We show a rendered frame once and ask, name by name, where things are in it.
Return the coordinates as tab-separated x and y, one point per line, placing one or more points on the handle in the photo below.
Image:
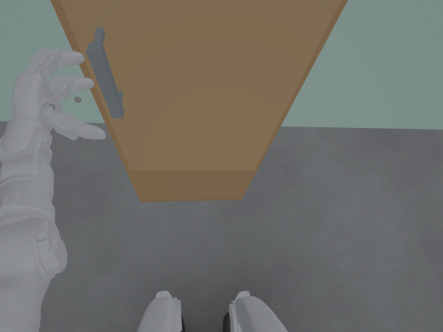
101	68

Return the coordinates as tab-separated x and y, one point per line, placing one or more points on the robot right thigh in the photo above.
250	314

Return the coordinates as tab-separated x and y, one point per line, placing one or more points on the left robot hand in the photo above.
32	95

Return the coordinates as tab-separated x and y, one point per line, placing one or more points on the robot left forearm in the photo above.
26	177

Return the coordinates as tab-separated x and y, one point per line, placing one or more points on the cupboard door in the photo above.
205	82

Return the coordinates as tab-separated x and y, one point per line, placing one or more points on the left robot upper arm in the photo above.
31	253

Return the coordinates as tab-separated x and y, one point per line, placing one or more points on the robot left thigh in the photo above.
162	315

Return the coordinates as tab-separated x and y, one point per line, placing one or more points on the robot thigh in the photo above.
162	315
250	314

